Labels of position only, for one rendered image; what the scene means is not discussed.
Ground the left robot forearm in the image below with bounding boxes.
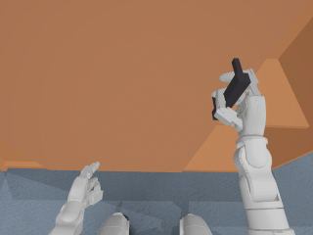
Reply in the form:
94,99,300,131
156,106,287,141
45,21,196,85
48,200,85,235

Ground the right robot hand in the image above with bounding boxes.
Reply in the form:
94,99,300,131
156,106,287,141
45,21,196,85
211,69,266,138

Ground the robot left shin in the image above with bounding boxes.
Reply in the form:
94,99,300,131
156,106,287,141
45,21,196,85
113,212,124,216

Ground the wardrobe door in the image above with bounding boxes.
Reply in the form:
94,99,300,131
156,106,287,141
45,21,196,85
0,139,35,162
0,0,310,172

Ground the right robot forearm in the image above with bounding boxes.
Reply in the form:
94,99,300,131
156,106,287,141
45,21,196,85
233,134,295,235

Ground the right robot thigh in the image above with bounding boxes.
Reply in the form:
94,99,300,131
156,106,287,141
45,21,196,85
179,214,212,235

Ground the handle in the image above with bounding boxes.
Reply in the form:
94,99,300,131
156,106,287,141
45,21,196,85
211,58,251,120

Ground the left robot hand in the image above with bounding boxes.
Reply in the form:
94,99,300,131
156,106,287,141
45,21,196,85
67,162,104,209

